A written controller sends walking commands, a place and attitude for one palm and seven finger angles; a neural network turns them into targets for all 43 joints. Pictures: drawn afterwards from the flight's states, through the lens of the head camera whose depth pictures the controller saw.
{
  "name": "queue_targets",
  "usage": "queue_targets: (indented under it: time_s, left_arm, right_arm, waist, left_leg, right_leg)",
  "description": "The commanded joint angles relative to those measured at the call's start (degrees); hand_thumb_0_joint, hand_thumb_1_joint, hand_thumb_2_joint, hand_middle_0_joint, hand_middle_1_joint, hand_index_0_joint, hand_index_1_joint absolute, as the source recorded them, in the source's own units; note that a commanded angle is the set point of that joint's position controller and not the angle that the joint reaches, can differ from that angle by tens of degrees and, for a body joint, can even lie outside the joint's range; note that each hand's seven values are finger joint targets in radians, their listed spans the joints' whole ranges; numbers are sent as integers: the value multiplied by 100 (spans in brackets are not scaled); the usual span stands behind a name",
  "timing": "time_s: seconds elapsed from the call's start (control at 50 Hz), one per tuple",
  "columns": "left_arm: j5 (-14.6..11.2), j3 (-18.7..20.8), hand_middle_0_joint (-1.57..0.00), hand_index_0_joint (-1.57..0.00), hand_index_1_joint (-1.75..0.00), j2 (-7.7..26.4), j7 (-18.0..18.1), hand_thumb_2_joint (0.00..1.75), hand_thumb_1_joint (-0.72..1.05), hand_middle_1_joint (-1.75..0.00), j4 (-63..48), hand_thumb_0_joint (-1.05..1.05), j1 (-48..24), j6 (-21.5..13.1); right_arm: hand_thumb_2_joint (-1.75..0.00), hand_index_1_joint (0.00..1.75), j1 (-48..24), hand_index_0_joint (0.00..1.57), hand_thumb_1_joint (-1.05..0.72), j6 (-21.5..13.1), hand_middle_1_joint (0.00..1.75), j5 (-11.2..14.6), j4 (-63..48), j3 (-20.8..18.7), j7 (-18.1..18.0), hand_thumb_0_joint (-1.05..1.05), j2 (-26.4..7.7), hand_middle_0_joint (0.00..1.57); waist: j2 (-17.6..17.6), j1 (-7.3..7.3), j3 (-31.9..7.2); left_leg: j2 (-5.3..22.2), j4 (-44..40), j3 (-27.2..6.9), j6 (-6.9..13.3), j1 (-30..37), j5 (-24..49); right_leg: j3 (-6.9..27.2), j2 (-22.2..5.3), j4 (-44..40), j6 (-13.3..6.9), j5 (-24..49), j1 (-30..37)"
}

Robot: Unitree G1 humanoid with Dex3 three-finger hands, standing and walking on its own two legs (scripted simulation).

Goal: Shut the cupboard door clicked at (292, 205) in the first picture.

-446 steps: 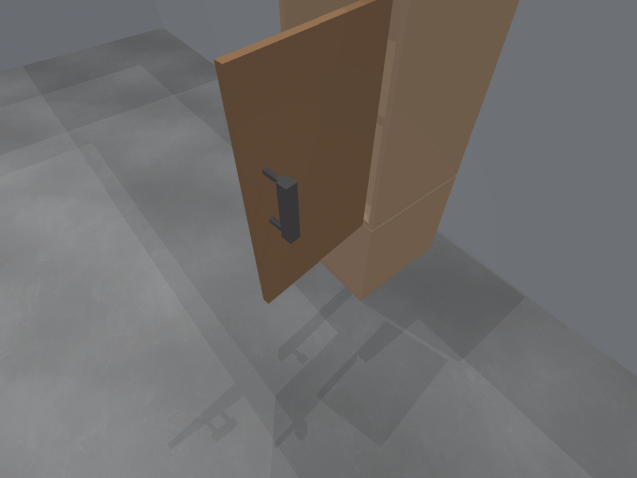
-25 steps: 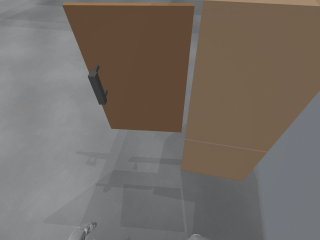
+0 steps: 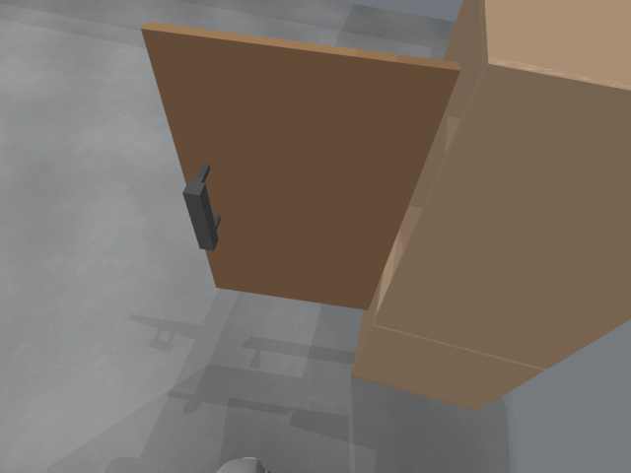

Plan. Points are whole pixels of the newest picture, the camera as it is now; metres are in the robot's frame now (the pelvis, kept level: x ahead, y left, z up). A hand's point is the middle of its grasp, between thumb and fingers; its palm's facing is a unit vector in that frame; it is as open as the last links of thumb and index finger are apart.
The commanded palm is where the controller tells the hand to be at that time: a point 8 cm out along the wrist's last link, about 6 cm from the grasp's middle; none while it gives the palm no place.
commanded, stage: come to a stop and stand still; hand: left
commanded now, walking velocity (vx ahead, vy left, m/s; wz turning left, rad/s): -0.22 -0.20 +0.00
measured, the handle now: (206, 207) +0.48 +0.22 -0.01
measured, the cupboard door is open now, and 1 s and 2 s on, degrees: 97 97 97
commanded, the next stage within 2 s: look again from close up in 0.98 s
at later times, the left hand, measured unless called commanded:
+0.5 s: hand out of the picture -0.01 +0.13 -0.16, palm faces +0.04 -0.98 -0.21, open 7.3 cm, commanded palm none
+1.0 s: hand out of the picture -0.02 +0.18 -0.16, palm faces -0.02 -0.97 -0.26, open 7.4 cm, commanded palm none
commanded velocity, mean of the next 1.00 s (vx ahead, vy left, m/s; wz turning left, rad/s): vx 0.02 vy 0.04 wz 0.00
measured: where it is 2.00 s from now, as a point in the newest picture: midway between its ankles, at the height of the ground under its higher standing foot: outside the picture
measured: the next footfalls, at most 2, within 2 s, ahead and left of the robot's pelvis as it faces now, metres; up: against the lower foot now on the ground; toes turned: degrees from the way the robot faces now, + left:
right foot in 0.28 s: -0.03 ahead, -0.17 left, +0.00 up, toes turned -3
left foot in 0.56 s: -0.01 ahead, +0.08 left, +0.00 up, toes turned +3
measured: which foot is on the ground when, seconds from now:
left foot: down 0.00-0.28, up 0.30-0.54, down 0.56-1.00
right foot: up 0.00-0.26, down 0.28-1.00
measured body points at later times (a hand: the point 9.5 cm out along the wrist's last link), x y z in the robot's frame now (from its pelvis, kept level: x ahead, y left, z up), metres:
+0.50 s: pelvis -0.04 -0.05 +0.01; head -0.02 -0.05 +0.46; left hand -0.01 +0.18 -0.14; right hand -0.03 -0.30 -0.14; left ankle -0.04 +0.08 -0.71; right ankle -0.07 -0.17 -0.73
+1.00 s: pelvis -0.04 -0.02 +0.01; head -0.03 -0.03 +0.46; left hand -0.02 +0.23 -0.14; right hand +0.00 -0.25 -0.15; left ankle -0.05 +0.07 -0.73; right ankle -0.07 -0.17 -0.73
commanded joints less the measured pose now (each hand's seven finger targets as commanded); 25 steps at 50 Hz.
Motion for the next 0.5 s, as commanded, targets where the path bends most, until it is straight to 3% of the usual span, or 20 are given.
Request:
queue_targets:
  time_s: [0.0, 0.02, 0.06, 0.08, 0.14, 0.16, 0.18, 0.2, 0.22, 0.24, 0.26, 0.28, 0.3, 0.32, 0.36, 0.4, 0.44, 0.48]
  left_arm:
    - [17, 250, -20, -20, -30, 552, -13, 90, 90, -30, -546, 0, 186, 21]
    - [11, 274, -20, -20, -30, 516, -44, 90, 90, -30, -580, 0, 269, 53]
    - [45, 298, -20, -20, -30, 509, -102, 90, 90, -30, -686, 0, 225, 93]
    - [45, 306, -20, -20, -30, 469, -127, 90, 90, -30, -737, 0, 241, 124]
    - [82, 264, -20, -20, -30, 364, -181, 90, 90, -30, -857, 0, 139, 105]
    - [108, 230, -20, -20, -30, 349, -189, 90, 90, -30, -901, 0, 79, 51]
    - [75, 219, -20, -20, -30, 285, -200, 90, 90, -30, -849, 0, 226, 22]
    - [64, 213, -20, -20, -30, 296, -198, 90, 90, -30, -739, 0, 481, -8]
    - [78, 227, -20, -20, -30, 368, -188, 90, 90, -30, -597, 0, 797, -41]
    - [139, 248, -20, -20, -30, 620, -156, 90, 90, -30, -576, 0, 919, -92]
    - [171, 257, -20, -20, -30, 1051, -125, 90, 90, -30, -688, 0, 535, -166]
    - [157, 212, -20, -20, -30, 1250, -132, 90, 90, -30, -900, 0, 31, -134]
    - [152, 227, -20, -20, -30, 1207, -116, 90, 90, -30, -933, 0, -290, -236]
    - [123, 183, -20, -20, -30, 1091, -121, 90, 90, -30, -918, 0, -470, -278]
    - [114, 185, -20, -20, -30, 973, -133, 90, 90, -30, -896, 0, -592, -305]
    - [123, 205, -20, -20, -30, 983, -128, 90, 90, -30, -779, 0, -260, -337]
    - [124, 242, -20, -20, -30, 1046, -101, 90, 90, -30, -606, 0, 53, -342]
    - [90, 250, -20, -20, -30, 1031, -79, 90, 90, -30, -471, 0, 119, -329]
  right_arm:
    - [-90, 30, 658, 20, -90, 90, 30, -56, -238, -268, -213, 0, -1258, 20]
    - [-90, 30, 462, 20, -90, 84, 30, -54, -308, -272, -218, 0, -1235, 20]
    - [-90, 30, 313, 20, -90, 60, 30, -58, -394, -274, -214, 0, -1166, 20]
    - [-90, 30, 208, 20, -90, 62, 30, -70, -427, -297, -189, 0, -1220, 20]
    - [-90, 30, 179, 20, -90, 85, 30, -108, -435, -350, -95, 0, -1260, 20]
    - [-90, 30, 246, 20, -90, 92, 30, -121, -420, -356, -68, 0, -1214, 20]
    - [-90, 30, 240, 20, -90, 111, 30, -128, -418, -375, -26, 0, -1303, 20]
    - [-90, 30, 199, 20, -90, 141, 30, -112, -417, -387, 3, 0, -1291, 20]
    - [-90, 30, 161, 20, -90, 175, 30, -89, -438, -392, 35, 0, -1181, 20]
    - [-90, 30, 213, 20, -90, 209, 30, -41, -470, -345, 70, 0, -863, 20]
    - [-90, 30, 165, 20, -90, 223, 30, 14, -575, -235, 132, 0, -409, 20]
    - [-90, 30, -83, 20, -90, 238, 30, -29, -692, -219, 188, 0, -577, 20]
    - [-90, 30, -56, 20, -90, 248, 30, -62, -605, -237, 190, 0, -570, 20]
    - [-90, 30, 186, 20, -90, 241, 30, -86, -464, -252, 193, 0, -678, 20]
    - [-90, 30, 592, 20, -90, 198, 30, -48, -255, -270, 215, 0, -694, 20]
    - [-90, 30, 566, 20, -90, 139, 30, -23, -230, -235, 209, 0, -628, 20]
    - [-90, 30, 535, 20, -90, 100, 30, -2, -248, -201, 167, 0, -582, 20]
    - [-90, 30, 706, 20, -90, 54, 30, 12, -140, -151, 113, 0, -489, 20]
  waist:
    - [907, -279, -1038]
    - [862, -190, -1130]
    - [881, -176, -1020]
    - [1068, -148, -1064]
    - [1437, -213, -990]
    - [1409, -261, -829]
    - [1506, -201, -1008]
    - [1398, -88, -1054]
    - [1063, 38, -994]
    - [176, 84, -764]
    - [-1088, -24, -374]
    - [-689, -9, -104]
    - [-1022, -93, 25]
    - [-1172, -176, 134]
    - [-975, -254, 145]
    - [-724, -90, 131]
    - [-625, 49, -135]
    - [-565, 8, -370]
  left_leg:
    - [1926, -942, -1490, 1164, 1193, 4394]
    - [1854, -989, -1322, 1083, 1183, 3789]
    - [1808, -1152, -1249, 997, 935, 2941]
    - [1762, -1261, -1167, 930, 832, 2344]
    - [1611, -1538, -1194, 777, 563, 633]
    - [1522, -1538, -1271, 751, 385, 326]
    - [1428, -1576, -1275, 647, 321, -199]
    - [1258, -1552, -1172, 487, 93, -827]
    - [961, -1399, -954, 261, -336, -1487]
    - [431, -676, -606, -52, -772, -1881]
    - [-99, 156, -196, -385, -967, -1686]
    - [-127, 753, -371, -330, -401, -1589]
    - [-64, 1074, -545, -297, -388, -1321]
    - [-57, 1274, -577, -280, -423, -1081]
    - [-52, 1318, -409, -339, -340, -896]
    - [-94, 1063, -320, -387, -348, -999]
    - [-149, 410, -265, -409, -199, -1133]
    - [-252, -515, -188, -410, 324, -675]
  right_leg:
    - [611, 51, 2225, 54, -4, -1085]
    - [615, 22, 2256, 95, 227, -1158]
    - [536, -15, 1977, 116, 365, -1119]
    - [508, -58, 1733, 126, 419, -1009]
    - [182, -108, 416, 58, 451, -547]
    - [22, -49, -125, -2, 388, -315]
    - [-73, 4, -643, -19, 562, 50]
    - [-234, 74, -1286, -41, 1016, 553]
    - [-305, 76, -1975, -49, 1446, 1115]
    - [442, -465, -2970, -191, 862, 1188]
    - [2009, -1640, -3958, -657, -444, 478]
    - [2166, -2039, -4247, -906, -413, -602]
    - [2245, -1857, -4189, -902, -74, -752]
    - [1909, -1657, -4025, -858, 535, -556]
    - [1291, -1494, -3727, -818, 1547, -183]
    - [1194, -1561, -3416, -854, 2633, 253]
    - [1232, -1671, -3041, -949, 3667, 804]
    - [1060, -1527, -2629, -830, 4378, 993]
